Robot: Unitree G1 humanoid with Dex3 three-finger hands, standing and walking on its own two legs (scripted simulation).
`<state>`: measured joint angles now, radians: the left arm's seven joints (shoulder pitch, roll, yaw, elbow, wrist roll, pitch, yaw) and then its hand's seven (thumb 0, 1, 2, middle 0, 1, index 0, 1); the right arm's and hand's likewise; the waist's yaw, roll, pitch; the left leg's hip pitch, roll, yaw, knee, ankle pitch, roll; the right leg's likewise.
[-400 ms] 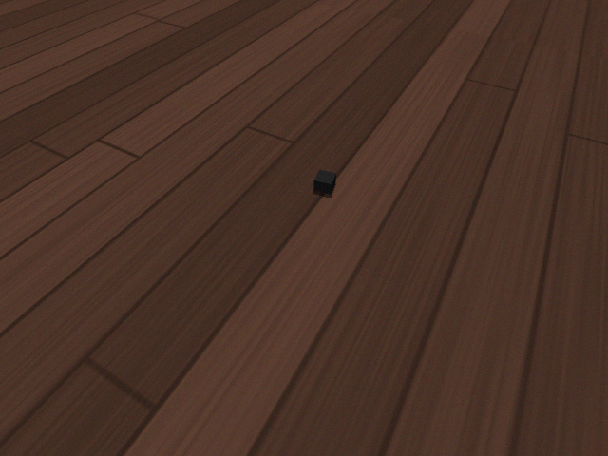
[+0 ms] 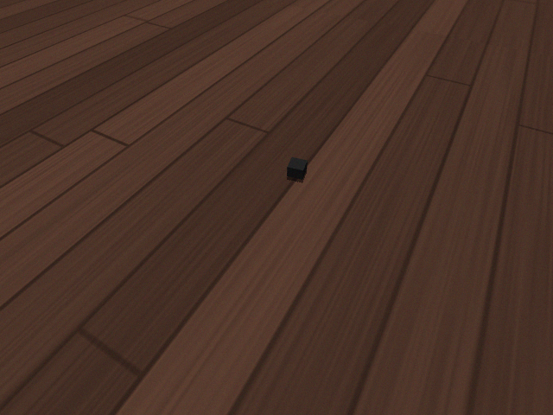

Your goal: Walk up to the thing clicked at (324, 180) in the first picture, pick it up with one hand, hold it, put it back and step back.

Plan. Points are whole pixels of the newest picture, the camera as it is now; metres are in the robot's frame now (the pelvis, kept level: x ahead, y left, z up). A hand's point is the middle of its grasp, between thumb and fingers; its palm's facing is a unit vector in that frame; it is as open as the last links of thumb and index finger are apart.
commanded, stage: stand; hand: left
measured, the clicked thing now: (297, 168) +1.43 -0.08 -0.75
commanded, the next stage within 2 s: walk up in 0.72 s
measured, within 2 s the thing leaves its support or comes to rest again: neither
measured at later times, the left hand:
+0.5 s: hand out of the picture +0.07 +0.25 -0.16, palm faces -0.02 -0.94 -0.34, open 7.3 cm
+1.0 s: hand out of the picture +0.15 +0.24 -0.14, palm faces -0.13 -0.91 -0.40, open 7.3 cm
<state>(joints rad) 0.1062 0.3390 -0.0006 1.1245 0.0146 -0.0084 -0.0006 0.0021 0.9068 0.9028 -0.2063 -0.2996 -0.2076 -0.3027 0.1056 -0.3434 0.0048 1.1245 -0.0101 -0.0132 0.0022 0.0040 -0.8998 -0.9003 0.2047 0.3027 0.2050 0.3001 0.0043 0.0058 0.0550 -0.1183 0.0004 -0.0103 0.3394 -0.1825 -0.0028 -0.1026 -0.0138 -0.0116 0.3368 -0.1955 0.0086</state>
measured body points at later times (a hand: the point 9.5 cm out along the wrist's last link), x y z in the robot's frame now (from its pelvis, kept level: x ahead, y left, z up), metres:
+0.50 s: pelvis +0.00 +0.00 +0.00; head +0.02 +0.00 +0.45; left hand +0.07 +0.30 -0.13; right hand +0.08 -0.30 -0.13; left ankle +0.00 +0.12 -0.75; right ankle -0.01 -0.12 -0.75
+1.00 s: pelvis +0.05 -0.05 -0.01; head +0.06 -0.06 +0.44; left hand +0.15 +0.29 -0.11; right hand +0.06 -0.39 -0.13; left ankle +0.00 +0.12 -0.75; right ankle +0.12 -0.20 -0.73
